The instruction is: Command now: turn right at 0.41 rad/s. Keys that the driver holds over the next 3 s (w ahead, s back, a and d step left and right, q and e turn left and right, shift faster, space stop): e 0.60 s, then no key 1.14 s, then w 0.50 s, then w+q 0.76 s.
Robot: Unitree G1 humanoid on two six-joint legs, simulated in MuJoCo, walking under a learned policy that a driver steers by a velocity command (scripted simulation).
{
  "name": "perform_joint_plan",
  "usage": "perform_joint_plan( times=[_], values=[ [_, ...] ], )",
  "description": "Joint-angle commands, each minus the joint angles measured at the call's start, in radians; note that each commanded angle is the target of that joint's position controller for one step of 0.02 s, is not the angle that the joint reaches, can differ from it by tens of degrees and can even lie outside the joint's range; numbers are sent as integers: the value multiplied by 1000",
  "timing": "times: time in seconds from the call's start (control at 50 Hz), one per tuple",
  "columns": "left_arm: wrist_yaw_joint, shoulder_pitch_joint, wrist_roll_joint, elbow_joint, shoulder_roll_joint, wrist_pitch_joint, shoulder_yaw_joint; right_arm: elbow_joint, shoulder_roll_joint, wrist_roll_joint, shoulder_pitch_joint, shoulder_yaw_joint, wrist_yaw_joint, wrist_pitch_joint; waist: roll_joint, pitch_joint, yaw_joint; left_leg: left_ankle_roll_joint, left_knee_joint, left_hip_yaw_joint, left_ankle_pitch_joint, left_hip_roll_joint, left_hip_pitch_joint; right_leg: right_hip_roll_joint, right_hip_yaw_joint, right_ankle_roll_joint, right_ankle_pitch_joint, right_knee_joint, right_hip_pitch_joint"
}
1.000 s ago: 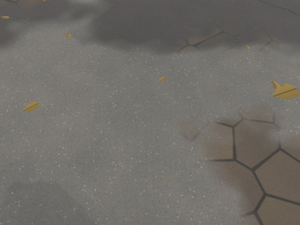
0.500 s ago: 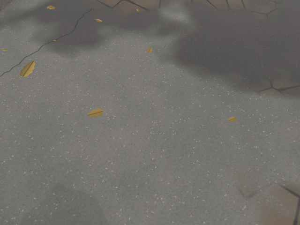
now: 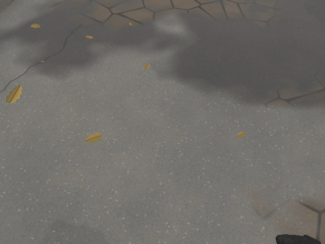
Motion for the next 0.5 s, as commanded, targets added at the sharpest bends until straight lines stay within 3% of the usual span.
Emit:
perform_joint_plan(
  times=[0.02,0.06,0.1,0.12,0.14,0.16,0.18,0.2,0.22,0.24,0.26,0.28,0.3,0.34,0.42,0.5],
  values=[
    [10,28,0,-75,54,15,23,-48,-153,3,-51,-58,3,-17,100,-99,-6,234,-194,-225,456,324,87,-40,16,7,-16,95,-37],
    [1,28,-2,-93,50,17,22,-32,-160,7,-66,-63,6,-10,121,-114,-8,218,-179,-175,414,306,76,-31,-18,-3,29,15,17],
    [-14,28,-10,-115,61,20,27,-12,-180,17,-51,-70,2,-4,153,-120,-17,195,-163,-156,352,306,94,-17,-47,-27,57,-114,48],
    [-22,55,-12,-114,70,18,32,-4,-196,29,-56,-75,-1,0,160,-125,0,172,-150,-157,321,318,90,-14,-59,-53,102,-206,83],
    [-29,100,-9,-101,71,14,36,7,-206,44,-63,-79,-5,6,150,-125,22,135,-106,-127,266,305,60,8,-86,-84,199,-332,144],
    [-31,149,1,-83,82,10,44,28,-195,57,-47,-80,-9,10,99,-107,35,70,-7,-74,152,265,-5,26,-60,-126,298,-478,212],
    [-18,161,12,-97,193,2,72,31,-148,38,-2,-71,-8,11,-155,-64,0,-50,277,45,-101,140,-241,-175,288,-218,508,-618,323],
    [-17,134,37,-136,285,-18,83,-36,-149,20,-111,-66,-20,-2,-240,-20,18,-99,476,-62,-424,-23,-435,-375,615,-411,743,-668,254],
    [-22,95,64,-156,273,-44,77,-42,-168,23,-157,-71,-29,-11,-150,-39,30,-92,612,-177,-422,-12,-431,-369,595,-445,691,-694,215],
    [-18,34,50,-168,238,-60,67,-28,-185,25,-125,-79,-35,-10,-109,-30,-11,-83,656,-205,-319,7,-419,-301,485,-383,645,-671,214],
    [-10,-26,22,-180,206,-63,59,5,-193,13,-80,-88,-44,-3,-68,-30,-43,-87,655,-206,-221,19,-411,-240,396,-315,619,-649,216],
    [-2,-57,5,-191,170,-63,45,22,-197,-3,-53,-91,-51,5,-87,-45,-52,-98,684,-201,-160,18,-404,-215,357,-287,698,-628,223],
    [6,-58,-1,-200,141,-59,34,28,-188,-5,-31,-90,-47,7,-85,-73,-59,-107,722,-199,-120,8,-375,-189,325,-279,756,-615,223],
    [18,-22,-3,-207,129,-57,26,28,-180,13,-27,-87,-38,9,-77,-93,-48,-107,708,-205,-71,-3,-394,-174,319,-269,732,-616,283],
    [37,46,3,-203,157,-52,32,20,-160,9,-72,-72,-37,-7,-90,-94,-8,-120,568,-223,-26,-16,-429,-173,360,-248,678,-617,389],
    [43,28,5,-224,176,-41,40,29,-163,15,-75,-69,-34,-20,-134,-91,-2,-133,418,-228,-20,-25,-374,-148,404,-238,603,-618,374]
  ],
)
Next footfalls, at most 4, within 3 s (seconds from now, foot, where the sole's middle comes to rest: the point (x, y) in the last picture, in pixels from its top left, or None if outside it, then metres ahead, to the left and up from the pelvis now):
0.18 right None -0.03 -0.13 -0.77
0.82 left None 0.03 0.08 -0.77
1.16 right None -0.11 -0.16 -0.77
2.52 right None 0.28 -0.48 -0.92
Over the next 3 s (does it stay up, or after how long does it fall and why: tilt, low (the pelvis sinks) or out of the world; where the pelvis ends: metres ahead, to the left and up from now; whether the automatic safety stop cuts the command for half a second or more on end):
stays up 0.45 -0.37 -0.17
